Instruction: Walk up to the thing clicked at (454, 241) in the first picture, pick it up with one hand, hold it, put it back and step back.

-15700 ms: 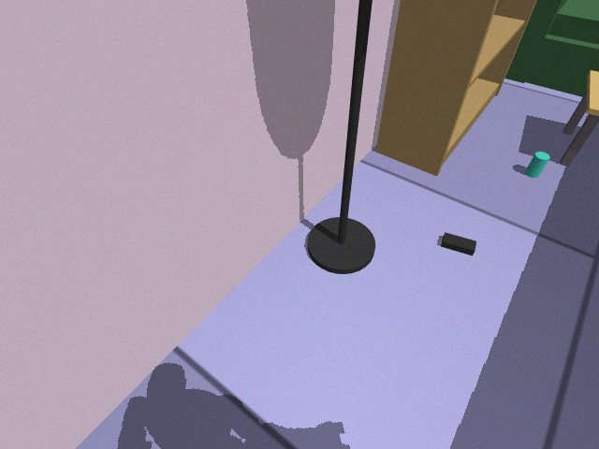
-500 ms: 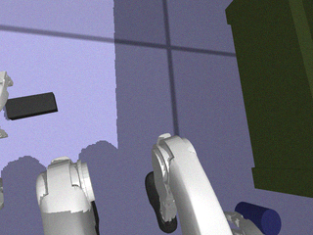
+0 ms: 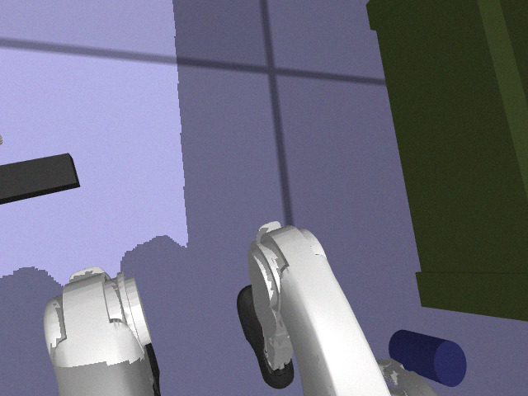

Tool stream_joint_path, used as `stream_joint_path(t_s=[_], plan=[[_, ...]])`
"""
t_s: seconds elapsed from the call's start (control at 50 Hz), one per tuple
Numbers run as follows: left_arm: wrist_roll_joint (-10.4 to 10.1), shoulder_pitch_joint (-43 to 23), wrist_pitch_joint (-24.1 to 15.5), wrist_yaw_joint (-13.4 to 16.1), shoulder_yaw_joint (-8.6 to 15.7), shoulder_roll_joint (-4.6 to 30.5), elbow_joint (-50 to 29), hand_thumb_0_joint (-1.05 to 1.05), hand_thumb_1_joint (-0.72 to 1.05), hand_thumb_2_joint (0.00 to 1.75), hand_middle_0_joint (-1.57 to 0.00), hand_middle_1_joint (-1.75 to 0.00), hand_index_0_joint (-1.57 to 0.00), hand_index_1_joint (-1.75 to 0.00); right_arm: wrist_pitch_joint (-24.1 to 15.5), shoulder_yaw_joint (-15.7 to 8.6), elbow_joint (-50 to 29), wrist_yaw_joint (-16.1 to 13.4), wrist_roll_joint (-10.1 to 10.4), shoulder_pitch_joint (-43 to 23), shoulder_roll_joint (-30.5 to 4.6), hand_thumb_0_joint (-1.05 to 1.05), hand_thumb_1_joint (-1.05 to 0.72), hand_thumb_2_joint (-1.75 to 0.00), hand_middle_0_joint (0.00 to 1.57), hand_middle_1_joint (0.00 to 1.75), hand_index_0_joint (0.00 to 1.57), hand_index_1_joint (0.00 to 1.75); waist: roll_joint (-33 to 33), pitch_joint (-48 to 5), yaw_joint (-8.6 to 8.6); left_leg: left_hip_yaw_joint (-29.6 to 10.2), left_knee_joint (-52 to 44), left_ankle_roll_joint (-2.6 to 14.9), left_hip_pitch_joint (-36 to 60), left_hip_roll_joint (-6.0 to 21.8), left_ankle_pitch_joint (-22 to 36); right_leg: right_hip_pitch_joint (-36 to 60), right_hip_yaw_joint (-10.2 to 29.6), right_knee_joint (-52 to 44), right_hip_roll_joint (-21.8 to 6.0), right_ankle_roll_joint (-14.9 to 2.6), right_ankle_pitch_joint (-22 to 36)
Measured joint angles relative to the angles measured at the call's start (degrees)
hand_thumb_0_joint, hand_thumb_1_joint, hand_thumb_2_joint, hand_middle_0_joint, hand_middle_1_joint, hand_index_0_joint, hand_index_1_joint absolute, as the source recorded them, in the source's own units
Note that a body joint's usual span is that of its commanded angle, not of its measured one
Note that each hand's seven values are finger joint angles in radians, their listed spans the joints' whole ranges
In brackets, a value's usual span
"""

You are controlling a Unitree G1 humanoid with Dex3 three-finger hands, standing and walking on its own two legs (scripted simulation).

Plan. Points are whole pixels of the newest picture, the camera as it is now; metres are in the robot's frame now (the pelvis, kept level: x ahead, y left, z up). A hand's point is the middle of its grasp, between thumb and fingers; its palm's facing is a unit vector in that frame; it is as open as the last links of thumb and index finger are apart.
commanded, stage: rise first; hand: left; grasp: from above
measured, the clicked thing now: (34, 178) +0.50 +0.28 -0.30
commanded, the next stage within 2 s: approach in 0.82 s
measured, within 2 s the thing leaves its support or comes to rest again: neither
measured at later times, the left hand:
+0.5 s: hand out of the picture +0.45 +0.32 -0.18, palm faces -0.45 -0.07 -0.89, open 12.8 cm
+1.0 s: hand out of the picture +0.45 +0.32 -0.19, palm faces -0.46 -0.07 -0.89, open 12.4 cm
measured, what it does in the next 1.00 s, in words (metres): stands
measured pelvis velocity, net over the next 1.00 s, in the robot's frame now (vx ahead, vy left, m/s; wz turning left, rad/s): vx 0.00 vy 0.00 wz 0.00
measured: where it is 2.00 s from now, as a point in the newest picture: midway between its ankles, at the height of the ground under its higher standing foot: (211, 377)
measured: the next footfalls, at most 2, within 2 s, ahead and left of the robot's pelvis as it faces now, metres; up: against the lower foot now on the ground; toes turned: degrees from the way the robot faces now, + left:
none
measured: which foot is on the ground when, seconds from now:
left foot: down 0.00-1.00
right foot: down 0.00-1.00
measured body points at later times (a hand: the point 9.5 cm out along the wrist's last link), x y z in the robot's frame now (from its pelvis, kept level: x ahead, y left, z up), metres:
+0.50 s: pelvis +0.00 +0.00 +0.00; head +0.24 +0.10 +0.37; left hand +0.47 +0.32 -0.13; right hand +0.06 -0.26 -0.09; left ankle +0.07 +0.13 -0.29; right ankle +0.10 -0.11 -0.29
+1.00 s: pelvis +0.00 +0.00 +0.00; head +0.25 +0.09 +0.36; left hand +0.47 +0.32 -0.14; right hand +0.04 -0.27 -0.09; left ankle +0.07 +0.13 -0.29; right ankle +0.10 -0.11 -0.29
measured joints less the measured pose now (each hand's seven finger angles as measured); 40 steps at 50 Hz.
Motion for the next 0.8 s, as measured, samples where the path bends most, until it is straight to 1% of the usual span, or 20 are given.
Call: stream_joint_path(t_s=[0.12,0.24,0.4,0.56,0.62,0.8], plan=[[-0.39,-0.14,0.45,-0.30,-0.40,0.14,-0.31,0.00,-0.39,0.88,-0.19,-0.95,-0.21,-0.93,-0.27,0.00,-0.16,0.32,0.04,-0.05,-0.06,0.00,-0.91,-0.90,0.20,0.30,0.20,0.30,0.06,-0.10,0.03,-0.16,0.08,0.02,-0.15,-0.15,-0.03,0.04,-0.15,-0.03,-0.10,0.01,-0.13],[-0.94,0.64,0.73,-1.02,-0.85,-0.65,-1.73,0.00,-0.36,0.86,-0.22,-0.92,-0.24,-0.90,-0.20,-0.40,-0.43,0.52,0.33,-0.06,-0.06,0.00,-0.91,-0.89,0.20,0.30,0.20,0.30,0.31,-0.48,0.39,-0.06,-0.20,0.09,-0.07,-0.25,0.00,0.27,-0.09,-0.31,-0.21,0.03,-0.24],[-0.94,1.07,0.68,-1.24,-1.48,-1.58,-2.29,0.00,-0.32,0.82,-0.26,-0.87,-0.28,-0.85,0.10,-0.60,-0.36,0.68,0.67,-0.48,0.00,0.00,-0.91,-0.89,0.20,0.30,0.20,0.30,0.35,-1.13,0.84,0.14,-0.71,0.25,0.34,-0.23,0.15,0.70,0.08,-0.76,-0.23,0.15,-0.13],[-0.27,-0.29,0.49,-1.07,-2.45,-1.37,-0.05,0.00,-0.29,0.81,-0.30,-0.82,-0.30,-0.81,0.04,-0.25,-0.64,0.49,0.64,-0.51,-0.05,0.00,-0.91,-0.89,0.20,0.30,0.20,0.30,0.33,-1.48,0.45,0.19,-0.81,0.19,0.20,-0.44,0.75,0.64,0.09,-0.75,-0.41,0.03,0.25],[-0.15,-0.27,0.36,-0.98,-1.92,-1.14,-0.05,0.00,-0.28,0.80,-0.31,-0.81,-0.32,-0.80,-0.15,-0.16,-0.77,0.40,0.57,-0.37,-0.12,0.00,-0.91,-0.89,0.20,0.30,0.20,0.30,0.41,-1.25,0.33,0.15,-0.83,0.19,0.12,-0.43,0.89,0.56,0.06,-0.80,-0.38,0.04,0.42],[-0.63,0.07,0.69,-1.21,-1.96,-1.36,-0.93,0.00,-0.25,0.78,-0.34,-0.78,-0.34,-0.77,-0.24,-0.23,-0.26,0.29,0.54,0.37,-0.20,0.00,-0.91,-0.89,0.20,0.30,0.20,0.30,0.62,-1.00,0.35,0.35,-1.05,0.10,0.12,-0.30,0.83,0.27,0.25,-0.82,-0.32,-0.01,0.47]])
